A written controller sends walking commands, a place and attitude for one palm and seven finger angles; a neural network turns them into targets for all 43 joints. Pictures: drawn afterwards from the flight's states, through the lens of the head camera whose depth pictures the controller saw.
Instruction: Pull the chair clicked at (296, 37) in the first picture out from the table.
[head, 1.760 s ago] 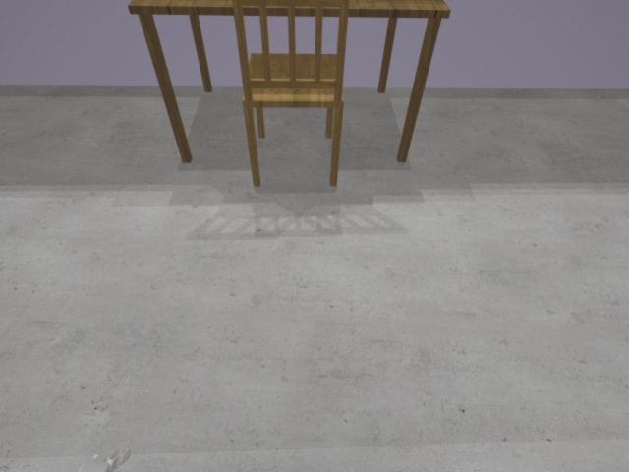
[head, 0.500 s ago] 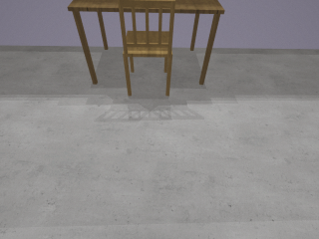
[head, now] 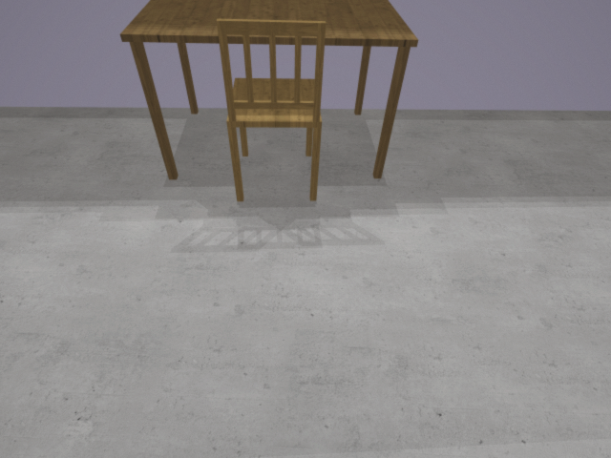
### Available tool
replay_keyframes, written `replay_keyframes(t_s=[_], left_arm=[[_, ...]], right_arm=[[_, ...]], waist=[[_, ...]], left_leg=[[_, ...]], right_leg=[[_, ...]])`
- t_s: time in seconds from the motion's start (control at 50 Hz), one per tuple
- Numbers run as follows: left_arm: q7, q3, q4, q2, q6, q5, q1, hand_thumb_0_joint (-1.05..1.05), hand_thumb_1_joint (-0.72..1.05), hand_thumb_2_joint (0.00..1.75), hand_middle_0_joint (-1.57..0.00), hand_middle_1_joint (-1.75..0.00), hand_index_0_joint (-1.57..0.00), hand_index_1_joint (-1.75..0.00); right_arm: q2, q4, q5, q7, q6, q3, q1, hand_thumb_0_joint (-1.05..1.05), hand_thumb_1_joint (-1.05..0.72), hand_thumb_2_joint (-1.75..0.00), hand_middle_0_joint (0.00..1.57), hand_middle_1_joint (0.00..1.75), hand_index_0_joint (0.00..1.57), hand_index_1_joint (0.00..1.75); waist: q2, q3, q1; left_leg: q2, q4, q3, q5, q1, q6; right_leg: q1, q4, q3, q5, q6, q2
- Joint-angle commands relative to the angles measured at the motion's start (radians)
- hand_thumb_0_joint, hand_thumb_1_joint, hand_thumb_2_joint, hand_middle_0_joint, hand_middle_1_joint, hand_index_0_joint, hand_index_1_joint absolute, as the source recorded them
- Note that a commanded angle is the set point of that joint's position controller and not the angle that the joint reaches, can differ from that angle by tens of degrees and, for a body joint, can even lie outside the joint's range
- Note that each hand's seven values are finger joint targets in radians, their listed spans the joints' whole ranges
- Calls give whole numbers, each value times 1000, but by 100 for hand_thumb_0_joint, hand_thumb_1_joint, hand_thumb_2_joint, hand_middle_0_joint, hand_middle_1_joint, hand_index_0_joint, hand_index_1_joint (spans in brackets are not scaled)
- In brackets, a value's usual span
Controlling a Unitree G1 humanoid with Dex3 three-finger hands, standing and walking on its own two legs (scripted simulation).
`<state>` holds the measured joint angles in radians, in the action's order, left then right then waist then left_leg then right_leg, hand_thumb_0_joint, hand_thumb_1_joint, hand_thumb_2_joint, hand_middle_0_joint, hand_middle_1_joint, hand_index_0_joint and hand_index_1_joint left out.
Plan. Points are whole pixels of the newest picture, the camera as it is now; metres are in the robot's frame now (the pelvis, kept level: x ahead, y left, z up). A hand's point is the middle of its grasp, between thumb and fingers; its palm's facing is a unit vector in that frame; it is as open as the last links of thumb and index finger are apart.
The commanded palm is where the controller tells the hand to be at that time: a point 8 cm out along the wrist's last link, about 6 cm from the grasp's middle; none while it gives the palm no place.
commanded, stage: walk to a spot facing it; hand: left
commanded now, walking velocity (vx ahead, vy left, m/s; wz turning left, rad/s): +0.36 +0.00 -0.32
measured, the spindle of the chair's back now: (273, 70) +1.46 +0.23 -0.11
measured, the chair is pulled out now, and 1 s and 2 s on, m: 0.00 0.00 0.00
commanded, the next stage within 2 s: turn to face it in 1.58 s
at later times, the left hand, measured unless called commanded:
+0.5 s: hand (234, 400) +0.26 +0.14 -0.18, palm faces -0.09 -0.97 -0.21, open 7.3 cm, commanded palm none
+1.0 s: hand (239, 305) +0.44 +0.17 -0.18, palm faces -0.17 -0.98 -0.14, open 7.3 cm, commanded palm none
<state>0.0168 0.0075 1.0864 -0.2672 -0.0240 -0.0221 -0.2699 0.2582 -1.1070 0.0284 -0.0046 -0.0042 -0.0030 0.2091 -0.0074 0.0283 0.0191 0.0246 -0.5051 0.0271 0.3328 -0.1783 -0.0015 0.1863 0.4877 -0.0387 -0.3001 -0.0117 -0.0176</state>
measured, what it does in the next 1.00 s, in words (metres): walks ahead: right foot, then left foot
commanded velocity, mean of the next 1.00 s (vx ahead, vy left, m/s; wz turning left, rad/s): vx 0.37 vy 0.00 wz -0.20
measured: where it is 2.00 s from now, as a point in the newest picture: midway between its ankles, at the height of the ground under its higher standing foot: (356, 329)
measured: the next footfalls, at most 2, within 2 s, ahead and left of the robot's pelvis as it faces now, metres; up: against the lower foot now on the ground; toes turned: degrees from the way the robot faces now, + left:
right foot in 0.38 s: +0.22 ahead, -0.15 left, +0.00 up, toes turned -14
left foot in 0.78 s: +0.46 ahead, +0.06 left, +0.00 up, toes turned +0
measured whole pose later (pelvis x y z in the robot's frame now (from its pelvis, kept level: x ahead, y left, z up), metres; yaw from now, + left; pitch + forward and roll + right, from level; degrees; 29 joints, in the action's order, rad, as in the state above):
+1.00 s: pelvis +0.40 -0.01 +0.00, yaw -14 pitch -1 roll -1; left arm 0.01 0.08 1.08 -0.19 0.01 -0.03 -0.30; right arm 0.15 -1.05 0.03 0.03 0.09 0.06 0.28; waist -0.05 -0.03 0.01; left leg 0.05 -0.45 0.24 0.25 -0.18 0.06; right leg 0.54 1.23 0.03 -0.26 -0.01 0.08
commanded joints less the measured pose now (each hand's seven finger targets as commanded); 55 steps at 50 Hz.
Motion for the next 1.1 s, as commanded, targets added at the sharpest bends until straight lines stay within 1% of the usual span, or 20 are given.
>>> replay_keyframes(t_s=[0.0, 0.08, 0.12, 0.18, 0.24, 0.3, 0.32, 0.34, 0.36, 0.38, 0.44, 0.52, 0.66, 0.72, 0.74, 0.78, 0.8, 0.86, 0.92, 1.08], left_arm=[[-5, 40, -54, -132, 34, 2, -60, 0, 90, 90, -20, -30, -20, -30], [-4, 50, -79, -93, 43, 1, -39, 0, 90, 90, -20, -30, -20, -30], [0, 39, -132, -28, 60, 3, 66, 0, 90, 90, -20, -30, -20, -30], [1, 47, -158, -16, 73, 0, 159, 0, 90, 90, -20, -30, -20, -30], [21, 45, -151, 33, 63, 4, 135, 0, 90, 90, -20, -30, -20, -30], [24, 54, -74, 39, 61, 3, -94, 0, 90, 90, -20, -30, -20, -30], [14, 63, -28, 5, 67, -2, -224, 0, 90, 90, -20, -30, -20, -30], [-2, 86, 3, -75, 77, -8, -350, 0, 90, 90, -20, -30, -20, -30], [-16, 103, 12, -153, 85, -2, -399, 0, 90, 90, -20, -30, -20, -30], [-21, 107, 0, -179, 80, 13, -352, 0, 90, 90, -20, -30, -20, -30], [-33, 77, -56, -85, 84, 2, -138, 0, 90, 90, -20, -30, -20, -30], [-35, 59, -62, -43, 96, -9, -51, 0, 90, 90, -20, -30, -20, -30], [-28, 66, -45, -57, 102, -6, -93, 0, 90, 90, -20, -30, -20, -30], [-28, 72, -42, -59, 96, -4, -92, 0, 90, 90, -20, -30, -20, -30], [-26, 69, -44, -38, 94, 0, -97, 0, 90, 90, -20, -30, -20, -30], [-12, 54, -87, 44, 96, 12, -120, 0, 90, 90, -20, -30, -20, -30], [-20, 62, -94, 11, 95, 2, -72, 0, 90, 90, -20, -30, -20, -30], [-3, 68, -71, 40, 84, -6, -18, 0, 90, 90, -20, -30, -20, -30], [-1, 66, -48, 87, 49, -13, -79, 0, 90, 90, -20, -30, -20, -30], [13, 62, -105, 79, 22, -13, 74, 0, 90, 90, -20, -30, -20, -30]], right_arm=[[122, 62, -7, 10, 39, 36, 26, 0, -90, -90, 20, 30, 20, 30], [115, 49, -8, 15, 55, 50, 120, 0, -90, -90, 20, 30, 20, 30], [159, 4, -6, 27, 69, 72, 280, 0, -90, -90, 20, 30, 20, 30], [92, -22, -1, 41, 87, 59, 354, 0, -90, -90, 20, 30, 20, 30], [97, -4, 6, 42, 86, 65, 254, 0, -90, -90, 20, 30, 20, 30], [110, -1, -8, 36, 86, 66, 179, 0, -90, -90, 20, 30, 20, 30], [107, -2, -18, 30, 88, 68, 179, 0, -90, -90, 20, 30, 20, 30], [64, 11, -28, 19, 94, 59, 177, 0, -90, -90, 20, 30, 20, 30], [0, 43, -35, 17, 100, 49, 179, 0, -90, -90, 20, 30, 20, 30], [6, 65, -29, 17, 93, 54, 116, 0, -90, -90, 20, 30, 20, 30], [-25, 76, -10, 7, 78, 57, 37, 0, -90, -90, 20, 30, 20, 30], [-72, 48, -5, -3, 38, 58, 144, 0, -90, -90, 20, 30, 20, 30], [-54, 138, -10, -28, 59, 63, -21, 0, -90, -90, 20, 30, 20, 30], [-23, 120, -7, -20, 73, 75, 51, 0, -90, -90, 20, 30, 20, 30], [10, 88, -1, -10, 80, 84, 160, 0, -90, -90, 20, 30, 20, 30], [186, 39, 11, 7, 82, 124, 388, 0, -90, -90, 20, 30, 20, 30], [144, 42, 4, 16, 74, 111, 340, 0, -90, -90, 20, 30, 20, 30], [18, 77, 2, 23, 93, 75, 186, 0, -90, -90, 20, 30, 20, 30], [-36, 65, -3, 29, 107, 72, 163, 0, -90, -90, 20, 30, 20, 30], [-14, 19, -10, 32, 108, 64, 251, 0, -90, -90, 20, 30, 20, 30]], waist=[[-50, -143, -8], [68, -175, -50], [276, -173, -119], [148, -192, -129], [127, -169, -65], [102, -43, 59], [31, 23, 114], [-103, 94, 169], [-303, 141, 156], [-224, 99, 145], [-72, -137, 54], [-61, -124, -49], [-107, -144, -12], [-19, -114, -58], [59, -61, -102], [423, 96, -152], [286, 55, -140], [98, -87, -68], [76, -79, -13], [99, -142, -29]], left_leg=[[66, 10, -43, 132, -117, 38], [129, 70, -120, 209, -21, 73], [334, 262, -373, 20, 258, 185], [389, 211, -299, -513, 333, 226], [324, 207, -115, -426, 228, 158], [211, -1, 82, -618, 75, 89], [161, -164, 133, -642, -5, 61], [122, -406, 158, -446, -179, 31], [26, -672, 138, 151, -376, 2], [41, -825, 47, 238, -462, 15], [145, -812, -19, 67, -477, 14], [143, -585, 36, -10, -327, -21], [104, -226, 86, -134, -260, -18], [59, -88, 129, -144, -70, -7], [56, -33, 110, -127, 92, 7], [460, 236, -465, -35, 360, 164], [464, 274, -481, 26, 299, 177], [378, 284, -224, -140, 86, 130], [300, 300, -26, -222, 10, 95], [287, 345, 110, -345, 144, 121]], right_leg=[[73, -110, -189, -180, -94, 110], [240, 52, -132, -186, -88, 51], [530, 400, 73, -170, -30, -24], [636, 559, 29, -229, -21, 93], [463, 361, 88, -181, -27, 114], [14, 128, 221, 63, -50, 1], [-166, 84, 218, 135, -60, -17], [-359, 37, 43, 91, -111, 128], [-452, -115, -397, 88, -224, 387], [-400, -213, -551, 23, -290, 446], [-38, -249, -371, -25, -228, 392], [132, -272, -87, 125, -166, 283], [63, -264, -45, 92, -142, 246], [67, -131, -15, 169, -118, 224], [107, 52, 26, 254, -97, 168], [413, 660, 137, -281, -16, -23], [457, 786, 37, -243, -31, 35], [469, 834, 17, -25, -14, 130], [402, 773, 34, 67, 6, 133], [536, 495, 93, 190, 36, 158]])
